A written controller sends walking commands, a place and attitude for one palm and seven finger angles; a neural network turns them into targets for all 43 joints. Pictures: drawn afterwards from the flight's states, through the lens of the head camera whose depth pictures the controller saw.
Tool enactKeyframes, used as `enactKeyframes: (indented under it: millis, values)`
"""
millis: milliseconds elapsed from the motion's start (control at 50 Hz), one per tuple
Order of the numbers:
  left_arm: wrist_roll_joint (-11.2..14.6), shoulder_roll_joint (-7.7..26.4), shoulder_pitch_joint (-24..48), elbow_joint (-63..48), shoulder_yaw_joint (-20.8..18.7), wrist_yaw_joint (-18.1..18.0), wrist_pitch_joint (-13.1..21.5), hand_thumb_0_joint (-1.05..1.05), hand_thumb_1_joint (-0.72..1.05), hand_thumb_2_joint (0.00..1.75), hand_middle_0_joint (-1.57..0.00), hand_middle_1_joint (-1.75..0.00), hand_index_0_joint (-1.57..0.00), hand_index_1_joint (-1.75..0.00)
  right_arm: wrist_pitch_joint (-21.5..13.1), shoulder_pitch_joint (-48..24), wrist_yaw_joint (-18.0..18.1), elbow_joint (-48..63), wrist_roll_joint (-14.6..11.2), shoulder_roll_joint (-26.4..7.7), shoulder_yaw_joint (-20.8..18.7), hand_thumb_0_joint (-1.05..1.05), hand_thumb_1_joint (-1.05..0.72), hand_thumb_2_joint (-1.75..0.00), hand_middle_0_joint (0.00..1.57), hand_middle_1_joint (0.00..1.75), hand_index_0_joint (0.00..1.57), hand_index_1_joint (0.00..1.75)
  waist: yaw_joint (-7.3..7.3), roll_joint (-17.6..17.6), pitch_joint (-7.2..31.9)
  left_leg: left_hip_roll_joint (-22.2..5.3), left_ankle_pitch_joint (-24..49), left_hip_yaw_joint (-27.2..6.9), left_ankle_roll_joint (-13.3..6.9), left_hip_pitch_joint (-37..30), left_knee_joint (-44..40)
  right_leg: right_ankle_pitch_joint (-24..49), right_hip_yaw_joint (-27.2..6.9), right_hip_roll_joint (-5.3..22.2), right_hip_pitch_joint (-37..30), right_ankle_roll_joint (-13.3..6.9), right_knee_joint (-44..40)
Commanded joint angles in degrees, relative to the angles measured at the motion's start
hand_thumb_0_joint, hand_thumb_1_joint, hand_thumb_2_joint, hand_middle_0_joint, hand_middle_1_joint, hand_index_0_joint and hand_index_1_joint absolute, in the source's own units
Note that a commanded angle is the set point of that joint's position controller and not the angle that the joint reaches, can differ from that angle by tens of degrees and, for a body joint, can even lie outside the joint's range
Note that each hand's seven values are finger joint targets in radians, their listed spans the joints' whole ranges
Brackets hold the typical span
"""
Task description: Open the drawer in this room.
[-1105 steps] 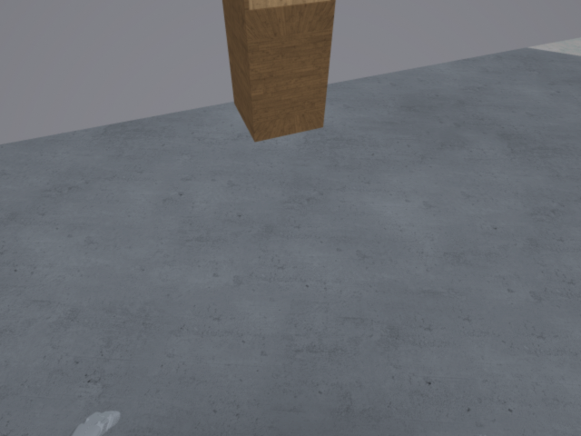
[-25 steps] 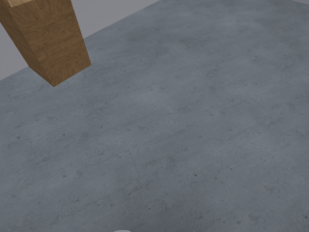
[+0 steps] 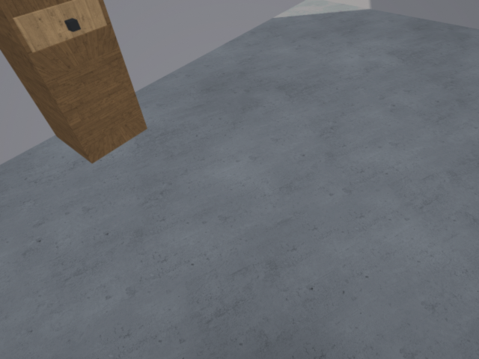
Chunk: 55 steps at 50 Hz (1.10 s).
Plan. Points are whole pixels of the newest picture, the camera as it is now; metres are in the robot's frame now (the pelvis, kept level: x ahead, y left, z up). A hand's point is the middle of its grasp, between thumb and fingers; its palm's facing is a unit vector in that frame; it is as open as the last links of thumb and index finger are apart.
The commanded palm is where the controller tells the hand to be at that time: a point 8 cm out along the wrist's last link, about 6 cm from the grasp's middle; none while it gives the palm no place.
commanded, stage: turn or walk to find it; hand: left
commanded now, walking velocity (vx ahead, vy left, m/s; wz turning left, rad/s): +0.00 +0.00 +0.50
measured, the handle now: (70, 24) +1.45 +0.87 +0.00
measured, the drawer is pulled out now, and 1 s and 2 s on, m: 0.00 0.00 0.00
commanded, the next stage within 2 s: stand and wait in 1.32 s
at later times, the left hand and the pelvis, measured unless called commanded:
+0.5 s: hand out of the picture +0.04 +0.21 -0.15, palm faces +0.22 -0.94 -0.25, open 7.4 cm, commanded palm none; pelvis -0.03 -0.01 +0.00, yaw +12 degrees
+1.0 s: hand out of the picture -0.13 +0.10 -0.15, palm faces +0.51 -0.82 -0.25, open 7.4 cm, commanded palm none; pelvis +0.00 -0.04 +0.01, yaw +28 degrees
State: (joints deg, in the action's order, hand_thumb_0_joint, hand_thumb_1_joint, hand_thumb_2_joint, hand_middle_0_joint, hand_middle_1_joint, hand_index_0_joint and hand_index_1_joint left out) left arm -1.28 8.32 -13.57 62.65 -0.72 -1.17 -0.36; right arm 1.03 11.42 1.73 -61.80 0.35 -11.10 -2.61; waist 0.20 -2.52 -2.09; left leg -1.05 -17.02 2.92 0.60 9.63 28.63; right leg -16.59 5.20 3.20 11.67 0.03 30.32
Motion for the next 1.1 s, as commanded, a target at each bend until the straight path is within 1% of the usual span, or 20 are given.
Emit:
enactKeyframes:
  millis: [0,100,160,180,200,220,240,320,400,480,540,560,580,600,640,680,720,900,1020,1080]
  values:
    - [0.2,10.5,-1.5,-2.5,-2.6,-0.8,0.4,0.0,0.9,0.9,-0.2,-0.3,-0.2,-0.3,0.3,1.2,-0.4,2.3,0.5,-3.0,-0.5,0.0,-0.9,-0.9,0.2,0.3,0.2,0.3,-1.05,15.2,-4.3,-0.8,-5.0,-1.1,0.2,5.4,6.6,5.4,-11.6,13.3,4.0,-6.3,-14.7]
    - [-0.2,12.1,-0.4,-4.6,-4.3,-1.0,0.2,0.0,0.9,0.9,-0.2,-0.3,-0.2,-0.3,0.3,1.6,-0.8,2.9,0.2,-2.6,-0.8,0.0,-0.9,-0.9,0.2,0.3,0.2,0.3,-1.75,10.8,-0.8,-1.8,-10.0,-1.1,0.6,10.2,12.0,17.5,-8.6,16.6,-2.1,-8.6,-10.2]
    - [0.6,12.1,0.6,-5.5,-4.5,-0.8,-0.2,0.0,0.9,0.9,-0.2,-0.3,-0.2,-0.3,-0.5,5.6,-1.0,2.4,0.1,-3.2,-0.9,0.0,-0.9,-0.9,0.2,0.3,0.2,0.3,0.07,6.1,4.2,-2.2,3.2,-1.4,0.4,1.3,-2.4,18.6,-3.7,14.7,-1.0,-4.6,-0.8]
    - [0.9,9.9,1.0,-6.5,-4.3,-0.6,-0.6,0.0,0.9,0.9,-0.2,-0.3,-0.2,-0.3,-0.9,7.0,-1.0,2.6,0.5,-5.5,-1.3,0.0,-0.9,-0.9,0.2,0.3,0.2,0.3,0.61,-3.2,4.6,-7.4,11.0,-11.0,-2.1,-1.1,-7.4,9.6,1.0,9.0,4.4,-0.8,6.3]
    - [1.2,6.9,2.4,-8.4,-3.6,-0.3,-1.0,0.0,0.9,0.9,-0.2,-0.3,-0.2,-0.3,-1.0,7.9,-0.7,3.2,1.0,-9.6,-2.2,0.0,-0.9,-0.9,0.2,0.3,0.2,0.3,1.18,-14.8,2.8,-16.4,21.4,-23.3,-7.6,-2.6,-11.7,-6.6,3.9,2.3,13.2,3.1,15.3]
    - [0.8,7.5,5.5,-9.2,-3.4,-0.5,-1.3,0.0,0.9,0.9,-0.2,-0.3,-0.2,-0.3,-0.7,8.3,-0.5,2.7,1.1,-10.5,-2.7,0.0,-0.9,-0.9,0.2,0.3,0.2,0.3,2.43,-13.6,2.6,-19.3,21.4,-25.3,-11.6,-0.2,-13.5,-16.4,-0.4,1.5,13.5,2.5,22.9]
    - [0.6,7.6,6.9,-8.9,-3.6,-0.6,-1.8,0.0,0.9,0.9,-0.2,-0.3,-0.2,-0.3,-0.8,7.6,-0.2,2.6,1.2,-9.7,-2.6,0.0,-0.9,-0.9,0.2,0.3,0.2,0.3,2.03,-13.1,1.8,-17.7,21.3,-24.1,-12.1,0.0,-13.4,-15.1,-3.1,2.6,15.5,2.2,26.8]
    - [0.7,6.8,7.1,-8.9,-3.4,0.2,-1.1,0.0,0.9,0.9,-0.2,-0.3,-0.2,-0.3,-1.2,6.1,0.3,3.9,1.2,-9.3,-2.5,0.0,-0.9,-0.9,0.2,0.3,0.2,0.3,1.21,-5.5,3.5,-13.6,31.1,-19.1,-10.9,-5.0,-8.6,-11.0,-3.6,1.4,17.8,3.0,26.8]
    - [1.1,6.2,9.3,-10.2,-3.3,0.1,-0.9,0.0,0.9,0.9,-0.2,-0.3,-0.2,-0.3,-1.0,7.9,0.1,4.4,1.3,-10.3,-3.1,0.0,-0.9,-0.9,0.2,0.3,0.2,0.3,2.42,-4.6,5.3,-12.7,35.8,-20.0,-10.9,-7.6,-6.9,-11.2,-3.6,0.1,16.9,3.9,21.9]
    - [1.3,6.8,7.1,-10.8,-3.2,-0.1,-0.8,0.0,0.9,0.9,-0.2,-0.3,-0.2,-0.3,-0.2,4.4,-0.5,6.6,1.4,-11.0,-3.7,0.0,-0.9,-0.9,0.2,0.3,0.2,0.3,1.34,-7.2,5.1,-10.7,31.5,-21.6,-9.8,-1.4,-6.1,-9.1,-2.7,-1.5,8.6,3.7,10.6]
    - [1.2,8.5,0.6,-9.6,-3.8,-0.3,-0.2,0.0,0.9,0.9,-0.2,-0.3,-0.2,-0.3,0.3,0.7,-0.9,8.6,0.9,-10.5,-4.0,0.0,-0.9,-0.9,0.2,0.3,0.2,0.3,-2.01,-4.8,6.1,-6.8,20.5,-20.4,-6.1,7.7,-1.9,4.0,-1.7,-1.3,-4.8,3.4,-5.7]
    - [0.6,11.8,-1.6,-9.4,-4.4,-0.6,0.3,0.0,0.9,0.9,-0.2,-0.3,-0.2,-0.3,0.3,0.7,-1.2,9.2,0.4,-8.2,-3.9,0.0,-0.9,-0.9,0.2,0.3,0.2,0.3,-2.83,3.0,6.9,-2.5,9.1,-16.5,-2.8,15.0,3.9,5.2,-7.4,5.5,-12.4,2.1,-11.9]
    - [-0.3,17.1,-2.8,-9.5,-5.5,-0.9,0.8,0.0,0.9,0.9,-0.2,-0.3,-0.2,-0.3,0.3,0.1,-1.5,11.0,0.4,-4.3,-3.2,0.0,-0.9,-0.9,0.2,0.3,0.2,0.3,-3.69,19.7,5.9,5.3,-11.6,-7.0,1.2,25.7,16.8,3.7,-23.0,20.0,-16.0,-3.5,-15.5]
    - [0.2,17.4,-2.7,-10.5,-5.2,-0.8,0.4,0.0,0.9,0.9,-0.2,-0.3,-0.2,-0.3,0.9,-2.6,-1.6,11.9,0.9,-7.0,-3.7,0.0,-0.9,-0.9,0.2,0.3,0.2,0.3,-4.47,16.9,3.0,3.2,-16.6,-8.0,1.1,25.6,28.1,-2.6,-26.3,24.8,-6.7,-7.5,-18.6]
    - [0.3,14.8,2.7,-11.9,-5.2,-0.6,0.9,0.0,0.9,0.9,-0.2,-0.3,-0.2,-0.3,1.9,-2.5,-2.5,10.8,1.6,-8.0,-4.2,0.0,-0.9,-0.9,0.2,0.3,0.2,0.3,-1.56,14.9,-3.3,0.2,-9.7,-9.0,0.9,27.8,38.9,-21.7,-24.7,21.1,1.3,-5.9,-23.4]
    - [0.3,11.8,3.6,-11.7,-4.1,-0.2,2.0,0.0,0.9,0.9,-0.2,-0.3,-0.2,-0.3,1.8,0.1,-3.5,9.2,2.0,-7.3,-4.1,0.0,-0.9,-0.9,0.2,0.3,0.2,0.3,0.74,11.5,-4.4,-1.0,-2.2,-7.0,1.4,27.6,42.5,-17.5,-16.1,16.7,1.7,-2.8,-22.3]
    - [0.4,10.5,0.7,-10.9,-3.7,0.0,3.0,0.0,0.9,0.9,-0.2,-0.3,-0.2,-0.3,1.6,0.9,-3.8,8.3,1.8,-6.3,-3.7,0.0,-0.9,-0.9,0.2,0.3,0.2,0.3,0.21,11.1,-3.2,-0.6,2.7,-5.5,2.4,27.8,43.0,-7.6,-9.3,13.3,-2.3,-1.6,-20.8]
    - [-0.4,10.5,-10.0,-6.8,-3.1,-0.7,2.8,0.0,0.9,0.9,-0.2,-0.3,-0.2,-0.3,2.1,-6.8,-3.1,10.2,0.9,-5.7,-1.9,0.0,-0.9,-0.9,0.2,0.3,0.2,0.3,-2.59,10.7,-2.1,-2.3,-1.9,-3.0,3.9,27.6,32.7,22.2,-2.9,16.8,-11.3,-6.1,-14.5]
    - [-0.7,12.8,-10.8,-5.6,-3.8,-0.6,1.5,0.0,0.9,0.9,-0.2,-0.3,-0.2,-0.3,0.8,-9.9,-2.9,11.1,0.2,-3.9,-0.2,0.0,-0.9,-0.9,0.2,0.3,0.2,0.3,-4.03,15.8,-0.4,-0.8,-4.6,3.0,1.5,16.1,12.2,33.7,1.9,16.8,-10.4,-5.7,-7.4]
    - [0.0,13.4,-8.2,-5.6,-4.1,-0.6,1.3,0.0,0.9,0.9,-0.2,-0.3,-0.2,-0.3,-0.5,-1.3,-2.4,8.6,0.4,-6.7,-0.9,0.0,-0.9,-0.9,0.2,0.3,0.2,0.3,0.97,10.9,5.5,0.2,9.5,4.2,0.3,-0.4,-3.7,34.2,6.3,14.9,-6.5,-1.7,6.2]
